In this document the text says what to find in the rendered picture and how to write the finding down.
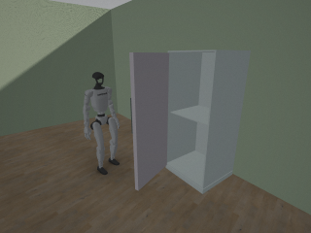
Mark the robot right upper arm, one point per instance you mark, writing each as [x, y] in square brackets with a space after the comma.
[88, 94]

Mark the robot left forearm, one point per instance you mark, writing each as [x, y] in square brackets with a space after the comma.
[112, 111]

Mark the robot left hand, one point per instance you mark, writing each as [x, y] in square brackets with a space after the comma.
[117, 122]

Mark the robot right forearm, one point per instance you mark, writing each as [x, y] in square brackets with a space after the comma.
[86, 117]

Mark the robot right hand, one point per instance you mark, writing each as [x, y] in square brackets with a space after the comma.
[87, 132]

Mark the fridge door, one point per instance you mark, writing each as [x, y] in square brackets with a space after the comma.
[149, 85]

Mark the robot left upper arm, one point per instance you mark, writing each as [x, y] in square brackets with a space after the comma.
[110, 102]

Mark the robot right shin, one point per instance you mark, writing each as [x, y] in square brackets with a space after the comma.
[100, 157]

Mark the left robot thigh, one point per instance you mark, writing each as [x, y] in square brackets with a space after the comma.
[113, 130]

